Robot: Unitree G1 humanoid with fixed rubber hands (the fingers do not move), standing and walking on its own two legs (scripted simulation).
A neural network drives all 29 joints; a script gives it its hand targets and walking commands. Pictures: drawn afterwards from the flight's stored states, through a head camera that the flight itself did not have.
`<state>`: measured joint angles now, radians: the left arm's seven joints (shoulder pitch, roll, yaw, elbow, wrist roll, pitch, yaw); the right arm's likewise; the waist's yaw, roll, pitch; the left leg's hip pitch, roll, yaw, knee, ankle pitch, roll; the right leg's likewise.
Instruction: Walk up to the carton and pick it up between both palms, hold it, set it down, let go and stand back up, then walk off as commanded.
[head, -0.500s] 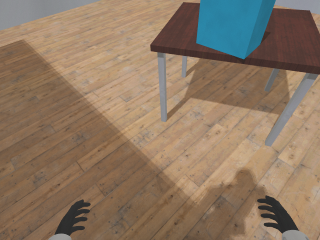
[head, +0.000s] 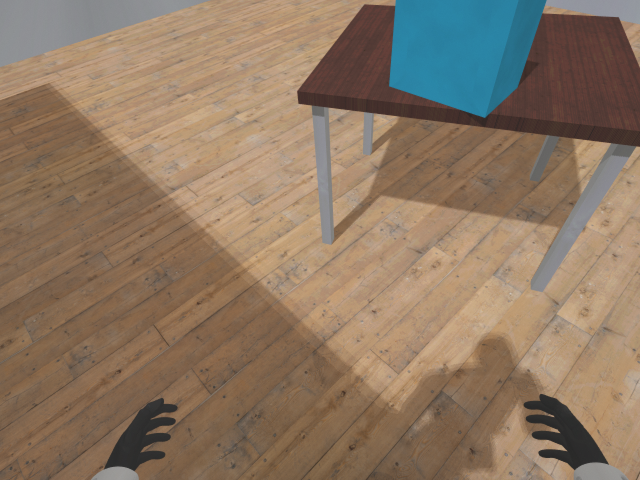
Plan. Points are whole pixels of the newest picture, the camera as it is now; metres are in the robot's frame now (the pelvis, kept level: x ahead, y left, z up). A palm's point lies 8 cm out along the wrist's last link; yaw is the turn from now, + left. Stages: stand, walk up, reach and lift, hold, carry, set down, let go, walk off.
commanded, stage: stand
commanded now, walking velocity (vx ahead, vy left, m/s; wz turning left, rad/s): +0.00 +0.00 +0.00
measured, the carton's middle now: (462, 34) +1.10 -0.34 +0.07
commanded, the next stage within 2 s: walk up in 0.68 s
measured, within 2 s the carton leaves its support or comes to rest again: neither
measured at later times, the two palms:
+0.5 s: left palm (124, 462) +0.16 +0.28 -0.04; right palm (595, 470) +0.15 -0.29 -0.07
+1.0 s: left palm (130, 452) +0.17 +0.27 -0.04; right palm (619, 474) +0.14 -0.31 -0.06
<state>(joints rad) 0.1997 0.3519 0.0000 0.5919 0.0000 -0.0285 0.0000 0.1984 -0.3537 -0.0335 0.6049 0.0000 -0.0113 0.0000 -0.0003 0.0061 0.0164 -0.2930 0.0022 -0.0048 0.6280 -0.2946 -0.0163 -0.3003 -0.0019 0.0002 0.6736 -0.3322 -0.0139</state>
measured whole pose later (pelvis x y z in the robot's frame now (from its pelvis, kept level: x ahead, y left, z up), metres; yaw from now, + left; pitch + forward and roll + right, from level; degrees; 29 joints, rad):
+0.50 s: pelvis +0.00 -0.01 +0.00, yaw +0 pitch -2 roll +2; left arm 0.20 0.37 0.00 0.59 0.00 -0.03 0.00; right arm 0.20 -0.37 -0.03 0.65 0.00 -0.01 0.00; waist 0.00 0.01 0.02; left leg -0.28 0.00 0.00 0.60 -0.28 -0.02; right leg -0.29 0.00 0.00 0.66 -0.33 -0.02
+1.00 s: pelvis +0.01 -0.01 +0.01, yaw -1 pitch -2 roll +2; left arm 0.20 0.38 0.00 0.60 0.00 -0.01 -0.04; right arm 0.20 -0.40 -0.05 0.68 0.00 -0.04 0.00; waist -0.01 0.01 0.02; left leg -0.25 0.01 0.01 0.57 -0.39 0.06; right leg -0.32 0.00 0.00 0.74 -0.47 -0.03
